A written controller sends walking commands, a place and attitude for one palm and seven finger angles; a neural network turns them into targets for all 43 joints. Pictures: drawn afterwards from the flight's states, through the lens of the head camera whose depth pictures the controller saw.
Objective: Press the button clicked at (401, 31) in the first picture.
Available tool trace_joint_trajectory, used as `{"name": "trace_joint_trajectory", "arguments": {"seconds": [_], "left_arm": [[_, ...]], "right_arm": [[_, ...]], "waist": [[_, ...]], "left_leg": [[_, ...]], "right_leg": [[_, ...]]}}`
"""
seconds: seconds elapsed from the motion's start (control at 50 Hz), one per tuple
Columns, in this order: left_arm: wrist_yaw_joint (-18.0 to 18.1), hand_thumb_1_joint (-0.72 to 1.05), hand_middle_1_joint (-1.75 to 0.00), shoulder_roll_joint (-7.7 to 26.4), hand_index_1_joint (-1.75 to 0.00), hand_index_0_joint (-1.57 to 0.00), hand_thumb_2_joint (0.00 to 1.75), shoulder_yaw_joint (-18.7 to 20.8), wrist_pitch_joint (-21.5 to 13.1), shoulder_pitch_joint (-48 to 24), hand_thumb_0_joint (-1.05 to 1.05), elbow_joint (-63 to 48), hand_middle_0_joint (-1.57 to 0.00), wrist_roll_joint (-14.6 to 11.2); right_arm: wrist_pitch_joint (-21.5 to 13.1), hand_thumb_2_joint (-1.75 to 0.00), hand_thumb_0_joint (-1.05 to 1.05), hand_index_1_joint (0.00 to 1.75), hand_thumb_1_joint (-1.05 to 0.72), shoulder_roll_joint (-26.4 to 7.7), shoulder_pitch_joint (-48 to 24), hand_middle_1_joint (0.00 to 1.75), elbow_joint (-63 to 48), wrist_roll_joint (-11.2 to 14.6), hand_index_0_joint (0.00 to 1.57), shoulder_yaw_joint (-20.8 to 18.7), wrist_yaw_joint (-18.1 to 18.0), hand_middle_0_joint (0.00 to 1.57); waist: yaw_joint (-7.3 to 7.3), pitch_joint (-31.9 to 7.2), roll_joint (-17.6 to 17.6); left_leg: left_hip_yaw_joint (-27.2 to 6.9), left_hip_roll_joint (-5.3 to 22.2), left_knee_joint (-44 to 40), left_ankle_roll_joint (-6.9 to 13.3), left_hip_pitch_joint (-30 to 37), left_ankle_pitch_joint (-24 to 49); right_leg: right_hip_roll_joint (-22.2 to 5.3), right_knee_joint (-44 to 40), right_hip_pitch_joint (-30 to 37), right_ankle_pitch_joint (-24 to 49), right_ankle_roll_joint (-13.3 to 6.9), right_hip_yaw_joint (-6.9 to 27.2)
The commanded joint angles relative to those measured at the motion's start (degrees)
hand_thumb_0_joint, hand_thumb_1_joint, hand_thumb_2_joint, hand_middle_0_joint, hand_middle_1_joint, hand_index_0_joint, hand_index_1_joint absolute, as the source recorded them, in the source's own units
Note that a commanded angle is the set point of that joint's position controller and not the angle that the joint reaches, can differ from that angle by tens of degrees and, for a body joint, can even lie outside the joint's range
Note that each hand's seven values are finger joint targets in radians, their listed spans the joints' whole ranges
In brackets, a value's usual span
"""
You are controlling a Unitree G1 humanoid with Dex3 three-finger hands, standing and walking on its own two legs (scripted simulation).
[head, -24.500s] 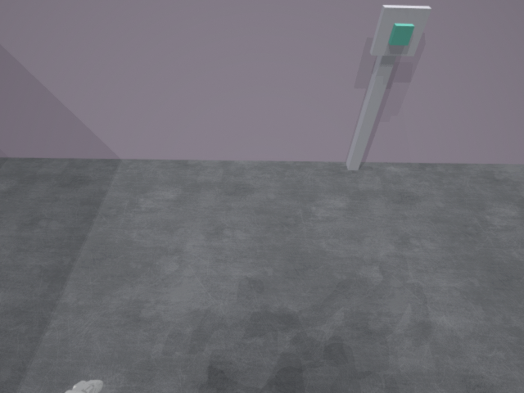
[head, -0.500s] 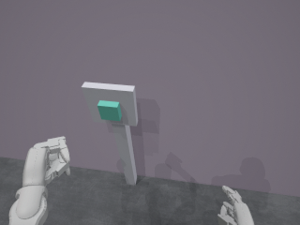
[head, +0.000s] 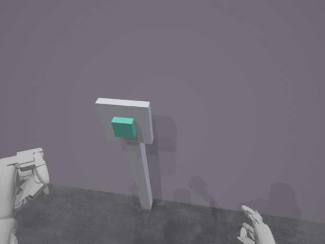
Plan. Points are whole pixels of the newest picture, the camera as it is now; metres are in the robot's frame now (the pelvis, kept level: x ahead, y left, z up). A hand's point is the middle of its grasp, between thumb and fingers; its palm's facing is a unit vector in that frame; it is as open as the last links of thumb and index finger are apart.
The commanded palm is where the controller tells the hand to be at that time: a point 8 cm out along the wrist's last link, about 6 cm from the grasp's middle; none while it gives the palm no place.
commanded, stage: draw the hand back to the body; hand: left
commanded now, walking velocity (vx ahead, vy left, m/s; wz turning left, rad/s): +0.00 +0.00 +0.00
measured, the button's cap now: (124, 127) +0.48 +0.21 +0.00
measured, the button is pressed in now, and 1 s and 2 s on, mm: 0 0 0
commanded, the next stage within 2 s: step back with the hand held close in 0.18 s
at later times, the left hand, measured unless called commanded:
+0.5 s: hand (50, 186) +0.17 +0.23 +0.15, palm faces +0.36 -0.83 -0.43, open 3.1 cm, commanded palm +0.11 +0.27 +0.17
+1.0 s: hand (22, 213) +0.12 +0.25 +0.15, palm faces +0.38 -0.81 -0.45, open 3.1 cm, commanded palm +0.06 +0.29 +0.17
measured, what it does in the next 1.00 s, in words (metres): shifts its weight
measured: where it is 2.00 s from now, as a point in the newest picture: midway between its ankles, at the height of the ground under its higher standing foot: outside the picture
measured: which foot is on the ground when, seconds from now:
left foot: down 0.00-1.00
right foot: down 0.00-1.00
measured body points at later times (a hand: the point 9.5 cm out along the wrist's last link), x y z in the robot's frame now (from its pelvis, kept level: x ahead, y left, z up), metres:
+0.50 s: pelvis -0.03 +0.00 +0.00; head -0.03 -0.02 +0.45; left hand +0.14 +0.28 +0.18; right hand +0.15 -0.24 -0.08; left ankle -0.05 +0.09 -0.74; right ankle +0.01 -0.11 -0.74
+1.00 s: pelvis -0.08 +0.02 -0.02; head -0.07 +0.03 +0.43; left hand +0.09 +0.30 +0.18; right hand +0.10 -0.22 -0.08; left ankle -0.05 +0.09 -0.74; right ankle +0.01 -0.11 -0.74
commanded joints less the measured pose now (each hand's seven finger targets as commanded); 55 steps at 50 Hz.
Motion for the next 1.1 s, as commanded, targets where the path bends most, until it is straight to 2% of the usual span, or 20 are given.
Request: {"name": "trace_joint_trajectory", "arguments": {"seconds": [0.0, 0.06, 0.1, 0.18, 0.24, 0.28, 0.3, 0.32, 0.36, 0.38, 0.46, 0.48, 0.6, 0.66, 0.78, 0.86, 0.92, 0.98, 1.0, 1.08], "left_arm": [[1.0, 0.90, -1.50, 7.9, -1.50, -1.30, 0.90, 5.0, -3.4, -4.8, 0.00, -9.9, -1.30, -0.3], [1.2, 0.90, -1.50, 8.6, -1.50, -1.30, 0.90, 5.4, -3.9, -5.5, 0.00, -11.8, -1.30, -0.1], [1.3, 0.90, -1.50, 8.9, -1.50, -1.30, 0.90, 5.6, -3.9, -5.5, 0.00, -12.0, -1.30, -0.2], [1.4, 0.90, -1.50, 9.5, -1.50, -1.30, 0.90, 6.5, -4.0, -5.2, 0.00, -11.4, -1.30, -0.3], [1.3, 0.90, -1.50, 8.5, -1.50, -1.30, 0.90, 5.7, -4.0, -5.7, 0.00, -10.7, -1.30, -0.2], [1.4, 0.90, -1.50, 8.3, -1.50, -1.30, 0.90, 5.4, -3.6, -7.3, 0.00, -7.6, -1.30, -0.1], [1.8, 0.90, -1.50, 13.7, -1.50, -1.30, 0.90, 12.7, -6.0, -12.3, 0.00, -11.2, -1.30, -0.2], [1.4, 0.90, -1.50, 9.6, -1.50, -1.30, 0.90, 9.7, -6.3, -7.1, 0.00, -6.6, -1.30, 0.1], [1.1, 0.90, -1.50, 7.7, -1.50, -1.30, 0.90, 7.0, -7.1, -4.0, 0.00, -7.7, -1.30, 0.6], [1.3, 0.90, -1.50, 8.4, -1.50, -1.30, 0.90, 7.6, -7.7, -3.8, 0.00, -9.5, -1.30, 0.6], [2.1, 0.90, -1.50, 10.1, -1.50, -1.30, 0.90, 9.3, -8.6, 0.7, 0.00, -11.4, -1.30, 0.7], [2.3, 0.90, -1.50, 11.1, -1.50, -1.30, 0.90, 10.2, -8.7, 1.5, 0.00, -12.2, -1.30, 0.6], [2.8, 0.90, -1.50, 12.0, -1.50, -1.30, 0.90, 12.1, -9.0, 4.8, 0.00, -13.2, -1.30, 0.5], [2.9, 0.90, -1.50, 11.2, -1.50, -1.30, 0.90, 11.7, -8.9, 5.1, 0.00, -12.9, -1.30, 0.7], [3.3, 0.90, -1.50, 11.5, -1.50, -1.30, 0.90, 11.8, -9.2, 2.5, 0.00, -15.9, -1.30, 2.1], [3.6, 0.90, -1.50, 10.6, -1.50, -1.30, 0.90, 11.5, -9.8, 0.7, 0.00, -16.1, -1.30, 2.9], [3.6, 0.90, -1.50, 10.6, -1.50, -1.30, 0.90, 11.5, -10.3, -0.3, 0.00, -16.6, -1.30, 2.9], [3.8, 0.90, -1.50, 11.5, -1.50, -1.30, 0.90, 12.1, -11.0, -0.9, 0.00, -17.4, -1.30, 2.9], [3.8, 0.90, -1.50, 10.5, -1.50, -1.30, 0.90, 11.1, -11.1, -0.9, 0.00, -17.0, -1.30, 2.8], [4.0, 0.90, -1.50, 10.7, -1.50, -1.30, 0.90, 12.1, -11.9, -1.2, 0.00, -16.7, -1.30, 3.5]], "right_arm": [[-3.4, -0.90, 0.00, 0.30, -0.90, -6.0, -7.2, 0.30, -9.4, -0.1, 0.20, -2.1, -0.7, 0.20], [-3.8, -0.90, 0.00, 0.30, -0.90, -5.7, -7.6, 0.30, -9.5, -0.2, 0.20, -2.1, -0.9, 0.20], [-4.2, -0.90, 0.00, 0.30, -0.90, -5.6, -7.8, 0.30, -9.4, -0.3, 0.20, -1.9, -0.9, 0.20], [-4.6, -0.90, 0.00, 0.30, -0.90, -5.5, -8.0, 0.30, -9.0, -0.3, 0.20, -1.9, -1.0, 0.20], [-4.6, -0.90, 0.00, 0.30, -0.90, -5.3, -8.1, 0.30, -8.9, -0.2, 0.20, -1.8, -1.0, 0.20], [-4.4, -0.90, 0.00, 0.30, -0.90, -5.6, -8.0, 0.30, -8.3, -0.2, 0.20, -1.9, -1.2, 0.20], [-2.7, -0.90, 0.00, 0.30, -0.90, -7.3, -6.6, 0.30, -10.5, -0.3, 0.20, -2.5, -1.1, 0.20], [-1.6, -0.90, 0.00, 0.30, -0.90, -6.3, -6.1, 0.30, -9.3, -0.4, 0.20, -2.6, -1.0, 0.20], [-0.1, -0.90, 0.00, 0.30, -0.90, -6.8, -6.7, 0.30, -9.8, -0.7, 0.20, -2.7, -0.2, 0.20], [0.3, -0.90, 0.00, 0.30, -0.90, -7.0, -7.3, 0.30, -10.1, -0.8, 0.20, -2.9, -0.2, 0.20], [2.0, -0.90, 0.00, 0.30, -0.90, -7.1, -7.3, 0.30, -11.5, -0.4, 0.20, -3.6, -0.2, 0.20], [2.4, -0.90, 0.00, 0.30, -0.90, -7.4, -7.7, 0.30, -11.8, -0.4, 0.20, -3.7, -0.3, 0.20], [3.6, -0.90, 0.00, 0.30, -0.90, -7.0, -7.5, 0.30, -13.4, 0.1, 0.20, -4.6, -0.5, 0.20], [3.8, -0.90, 0.00, 0.30, -0.90, -7.3, -7.2, 0.30, -13.4, 0.2, 0.20, -4.9, -0.5, 0.20], [2.8, -0.90, 0.00, 0.30, -0.90, -8.2, -7.3, 0.30, -14.0, -0.2, 0.20, -4.8, -0.9, 0.20], [2.0, -0.90, 0.00, 0.30, -0.90, -8.0, -5.9, 0.30, -14.2, -0.4, 0.20, -4.6, -1.1, 0.20], [1.4, -0.90, 0.00, 0.30, -0.90, -7.9, -5.1, 0.30, -14.1, -0.4, 0.20, -4.5, -1.0, 0.20], [0.9, -0.90, 0.00, 0.30, -0.90, -8.2, -5.2, 0.30, -13.8, -0.7, 0.20, -4.5, -0.9, 0.20], [0.9, -0.90, 0.00, 0.30, -0.90, -7.9, -5.1, 0.30, -13.7, -0.5, 0.20, -4.1, -0.9, 0.20], [0.3, -0.90, 0.00, 0.30, -0.90, -8.4, -5.6, 0.30, -13.6, -0.8, 0.20, -4.1, -0.9, 0.20]], "waist": [[-0.81, 0.2, -2.4], [-0.48, -1.4, -0.6], [-0.38, -0.7, -0.2], [-0.20, 0.0, -2.0], [-0.38, 1.4, 0.2], [-0.88, 3.1, -2.1], [-3.46, 7.2, -4.7], [-3.80, 5.3, -7.4], [-4.05, 2.7, -5.3], [-3.87, 1.0, -3.3], [-3.79, -4.9, -3.2], [-3.65, -5.7, -1.6], [-3.72, -8.5, -3.0], [-4.06, -7.0, -3.7], [-3.90, -3.9, 0.0], [-4.53, -2.1, -1.8], [-4.88, -1.9, -4.4], [-4.97, -1.7, -4.3], [-5.12, -1.2, -4.2], [-4.73, -0.7, 1.3]], "left_leg": [[-2.6, 3.1, -5.3, -1.8, -6.5, 15.0], [-2.4, 2.8, -5.2, -1.6, -6.2, 14.4], [-2.7, 2.7, -5.4, -1.7, -6.7, 13.9], [-2.3, 2.6, -5.1, -1.4, -6.9, 13.3], [-2.3, 2.6, -5.8, -1.5, -7.2, 11.0], [-2.1, 2.6, -5.9, -1.2, -7.3, 9.4], [-3.5, 3.4, -4.6, 0.2, -11.8, 3.3], [-3.7, 3.0, -2.8, 0.3, -9.8, 2.5], [-3.2, 3.0, -2.3, 0.4, -9.0, 3.8], [-3.2, 3.2, -2.8, 0.3, -9.2, 5.2], [-4.0, 4.2, -4.6, 0.1, -11.6, 11.2], [-4.5, 4.4, -4.8, 0.0, -12.3, 12.8], [-5.2, 5.6, -3.1, -0.3, -16.6, 19.9], [-5.7, 6.2, -3.5, 0.4, -19.1, 15.6], [-8.5, 8.6, -8.0, 3.1, -31.2, -1.5], [-9.1, 8.6, -7.1, 4.2, -38.1, -12.5], [-8.6, 7.1, -4.3, 3.7, -36.6, -14.9], [-8.8, 6.5, -2.8, 3.5, -35.0, -15.9], [-9.3, 6.7, -3.2, 3.5, -34.8, -16.3], [-12.6, 10.3, -8.9, 4.8, -42.6, -20.6]], "right_leg": [[-0.9, -2.7, 3.0, 7.7, -0.9, 1.7], [-1.0, -2.6, 3.8, 7.7, -0.9, 2.1], [-1.0, -2.8, 4.0, 7.4, -1.1, 2.2], [-0.8, -3.9, 3.8, 7.2, -1.1, 2.8], [-0.9, -4.2, 3.1, 4.8, -1.1, 2.7], [-0.8, -5.3, 1.7, 3.0, -1.0, 2.9], [-3.8, -9.2, -3.8, 1.5, -0.9, 11.4], [-5.4, -10.7, -5.0, -0.7, -1.3, 12.2], [-6.4, -11.0, -5.4, -1.0, -1.4, 12.2], [-6.3, -9.8, -4.2, 1.3, -1.4, 11.5], [-5.0, -3.5, 1.9, 12.3, -0.7, 8.1], [-4.8, -2.2, 2.7, 14.3, -0.7, 7.5], [-4.4, 4.3, 6.2, 24.6, -0.3, 6.4], [-4.3, 5.2, 5.0, 22.5, -0.1, 7.2], [-2.1, 10.4, 7.5, 13.7, 0.8, 7.3], [-2.7, 12.2, 8.6, 10.9, 0.4, 9.2], [-4.1, 9.2, 4.6, 7.1, -0.3, 11.4], [-4.6, 6.7, 1.0, 2.2, -0.7, 12.7], [-4.4, 6.9, 0.1, 0.8, -0.7, 12.3], [-1.2, 14.5, 6.2, 3.2, 0.6, 8.5]]}}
